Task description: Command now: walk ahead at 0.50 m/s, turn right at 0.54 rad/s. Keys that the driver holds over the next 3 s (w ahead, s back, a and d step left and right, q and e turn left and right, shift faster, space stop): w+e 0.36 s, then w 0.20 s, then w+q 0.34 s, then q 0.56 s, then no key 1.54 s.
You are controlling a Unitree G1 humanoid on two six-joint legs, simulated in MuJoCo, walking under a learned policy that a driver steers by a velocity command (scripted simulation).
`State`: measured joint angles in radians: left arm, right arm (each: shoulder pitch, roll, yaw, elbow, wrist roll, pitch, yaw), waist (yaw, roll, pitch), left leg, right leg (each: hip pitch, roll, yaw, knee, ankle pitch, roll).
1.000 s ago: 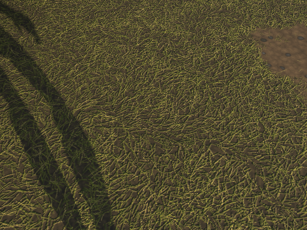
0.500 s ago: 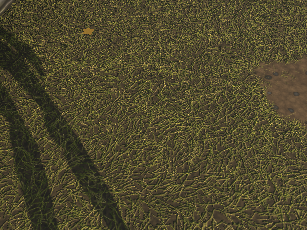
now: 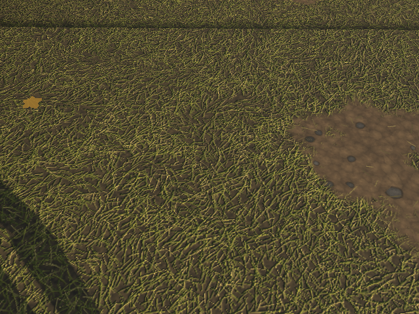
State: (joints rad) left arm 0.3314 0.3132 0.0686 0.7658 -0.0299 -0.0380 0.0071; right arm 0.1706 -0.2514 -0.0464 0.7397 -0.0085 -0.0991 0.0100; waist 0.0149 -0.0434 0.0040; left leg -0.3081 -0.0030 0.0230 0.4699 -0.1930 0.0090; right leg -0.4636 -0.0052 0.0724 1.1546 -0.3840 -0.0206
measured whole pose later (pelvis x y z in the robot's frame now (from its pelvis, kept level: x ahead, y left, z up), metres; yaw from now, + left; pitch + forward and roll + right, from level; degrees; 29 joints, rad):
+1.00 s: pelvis +0.55 -0.11 -0.02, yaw -8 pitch +2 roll +0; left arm 0.29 0.29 0.05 0.79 0.00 -0.06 0.01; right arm 0.11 -0.30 -0.05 0.70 0.01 -0.07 0.05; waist 0.02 0.01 0.05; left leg -0.49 -0.07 0.03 0.59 -0.14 0.08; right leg -0.22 0.03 0.01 1.12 -0.50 0.01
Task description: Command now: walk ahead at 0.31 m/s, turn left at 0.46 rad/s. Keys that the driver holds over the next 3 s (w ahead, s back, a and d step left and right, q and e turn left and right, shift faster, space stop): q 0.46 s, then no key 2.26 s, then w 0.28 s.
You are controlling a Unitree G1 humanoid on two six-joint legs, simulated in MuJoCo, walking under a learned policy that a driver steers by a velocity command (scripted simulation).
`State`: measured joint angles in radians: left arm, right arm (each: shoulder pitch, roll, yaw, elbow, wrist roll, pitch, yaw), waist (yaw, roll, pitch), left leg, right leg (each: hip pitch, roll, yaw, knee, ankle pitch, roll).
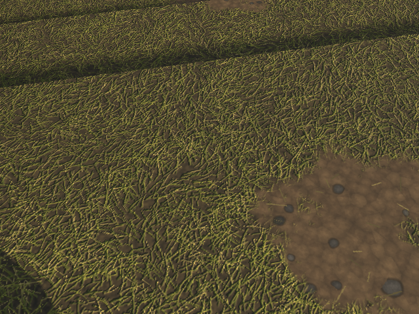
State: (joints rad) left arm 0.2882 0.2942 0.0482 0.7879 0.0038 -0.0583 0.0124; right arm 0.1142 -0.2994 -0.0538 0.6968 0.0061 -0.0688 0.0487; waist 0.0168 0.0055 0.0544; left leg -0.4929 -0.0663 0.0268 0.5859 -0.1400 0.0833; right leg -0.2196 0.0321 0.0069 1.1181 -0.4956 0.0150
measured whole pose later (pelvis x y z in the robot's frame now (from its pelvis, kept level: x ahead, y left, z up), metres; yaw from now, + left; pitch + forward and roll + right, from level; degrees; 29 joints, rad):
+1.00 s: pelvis +0.16 +0.01 +0.02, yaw +22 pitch -1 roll -1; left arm 0.20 0.27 0.04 0.83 0.02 0.00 0.02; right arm 0.20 -0.21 -0.01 0.72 -0.02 0.01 0.00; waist 0.03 -0.01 0.01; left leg -0.19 -0.03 -0.03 0.51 -0.30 0.03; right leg -0.24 -0.05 0.02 0.46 -0.20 0.06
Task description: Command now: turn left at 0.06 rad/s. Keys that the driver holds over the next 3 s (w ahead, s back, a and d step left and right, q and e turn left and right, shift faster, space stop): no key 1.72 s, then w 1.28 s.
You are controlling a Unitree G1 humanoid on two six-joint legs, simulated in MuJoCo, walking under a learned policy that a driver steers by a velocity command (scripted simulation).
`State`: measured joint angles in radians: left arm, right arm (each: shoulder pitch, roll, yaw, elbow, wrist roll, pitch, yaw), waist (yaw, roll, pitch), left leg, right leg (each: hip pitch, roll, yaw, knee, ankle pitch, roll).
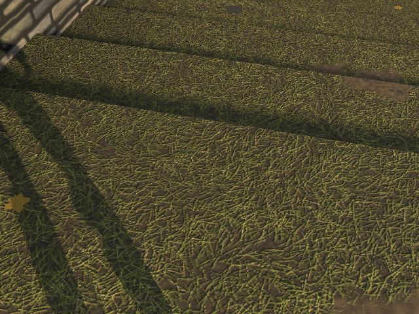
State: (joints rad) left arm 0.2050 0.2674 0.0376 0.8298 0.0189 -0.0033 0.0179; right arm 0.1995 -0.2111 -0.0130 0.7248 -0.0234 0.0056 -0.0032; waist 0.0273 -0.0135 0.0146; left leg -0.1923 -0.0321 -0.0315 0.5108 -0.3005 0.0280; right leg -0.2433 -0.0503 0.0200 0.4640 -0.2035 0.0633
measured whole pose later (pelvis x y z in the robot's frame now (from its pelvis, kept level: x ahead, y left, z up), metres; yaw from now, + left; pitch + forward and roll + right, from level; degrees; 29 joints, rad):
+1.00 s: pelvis +0.01 -0.01 +0.00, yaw -1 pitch -1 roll +0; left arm 0.22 0.21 0.03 1.13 0.00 0.01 0.05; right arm 0.28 -0.21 -0.01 1.04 0.00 0.00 -0.03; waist 0.01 0.00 0.04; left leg -0.14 -0.03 -0.02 0.46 -0.29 0.02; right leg -0.22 -0.05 0.03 0.46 -0.22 0.05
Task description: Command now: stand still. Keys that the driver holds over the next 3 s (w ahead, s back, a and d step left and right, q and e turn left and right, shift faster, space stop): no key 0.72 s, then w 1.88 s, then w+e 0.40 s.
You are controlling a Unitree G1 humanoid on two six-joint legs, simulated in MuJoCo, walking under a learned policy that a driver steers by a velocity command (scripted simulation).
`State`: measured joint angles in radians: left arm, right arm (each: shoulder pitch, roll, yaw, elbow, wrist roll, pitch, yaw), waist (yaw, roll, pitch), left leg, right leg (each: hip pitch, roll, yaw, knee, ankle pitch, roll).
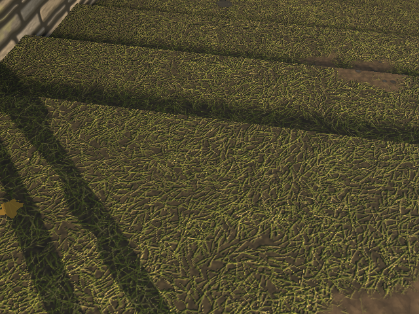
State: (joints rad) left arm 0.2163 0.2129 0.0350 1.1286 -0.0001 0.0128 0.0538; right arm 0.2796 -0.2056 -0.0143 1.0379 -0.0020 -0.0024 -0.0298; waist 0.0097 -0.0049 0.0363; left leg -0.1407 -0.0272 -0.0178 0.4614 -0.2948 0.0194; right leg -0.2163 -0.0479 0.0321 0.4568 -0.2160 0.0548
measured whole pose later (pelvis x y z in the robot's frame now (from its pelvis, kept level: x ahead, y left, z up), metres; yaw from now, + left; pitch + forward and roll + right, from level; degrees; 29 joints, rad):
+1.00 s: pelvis +0.05 -0.04 -0.01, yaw +0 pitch +0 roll +0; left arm 0.33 0.19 0.04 1.09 -0.02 -0.09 0.01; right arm 0.42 -0.23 -0.04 1.06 0.03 -0.04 -0.03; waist 0.00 0.04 -0.01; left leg -0.18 0.02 -0.04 0.66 -0.45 0.02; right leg -0.25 0.01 -0.06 0.58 -0.33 -0.06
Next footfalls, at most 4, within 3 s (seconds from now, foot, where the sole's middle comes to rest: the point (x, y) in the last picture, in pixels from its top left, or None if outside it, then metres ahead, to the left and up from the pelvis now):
1.44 left None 0.46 0.08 -0.78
2.00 right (263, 242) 0.77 -0.16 -0.78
2.54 left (207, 169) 1.11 0.05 -0.78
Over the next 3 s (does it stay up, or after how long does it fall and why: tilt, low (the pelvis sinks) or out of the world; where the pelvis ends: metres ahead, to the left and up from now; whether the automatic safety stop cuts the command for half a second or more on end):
stays up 1.17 -0.05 -0.01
